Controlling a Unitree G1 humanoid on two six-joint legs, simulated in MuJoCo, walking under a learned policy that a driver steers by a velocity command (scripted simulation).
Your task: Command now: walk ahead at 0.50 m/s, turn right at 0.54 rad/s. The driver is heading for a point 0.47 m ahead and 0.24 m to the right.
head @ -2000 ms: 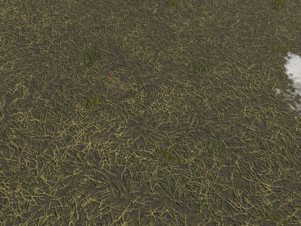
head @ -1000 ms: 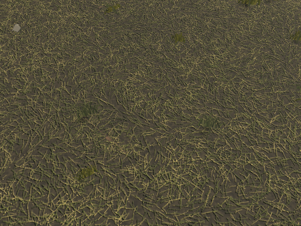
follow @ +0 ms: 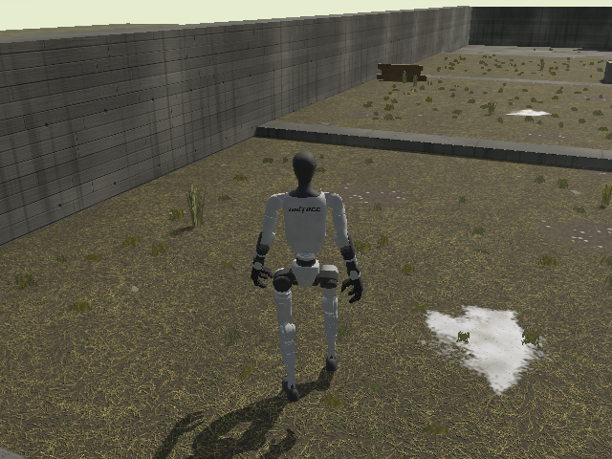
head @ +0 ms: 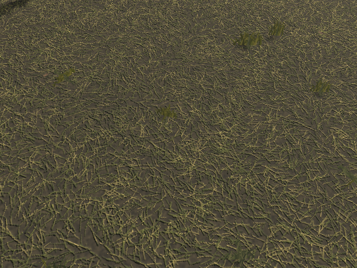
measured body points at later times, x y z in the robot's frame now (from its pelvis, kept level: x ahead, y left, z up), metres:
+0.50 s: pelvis +0.25 -0.07 +0.00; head +0.28 -0.10 +0.45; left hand +0.35 +0.19 -0.13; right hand +0.33 -0.36 -0.12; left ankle +0.39 +0.08 -0.67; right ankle +0.21 -0.10 -0.75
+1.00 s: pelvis +0.45 -0.09 -0.01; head +0.48 -0.09 +0.44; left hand +0.63 +0.11 -0.15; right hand +0.42 -0.35 -0.13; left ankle +0.56 -0.05 -0.75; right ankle +0.37 -0.20 -0.70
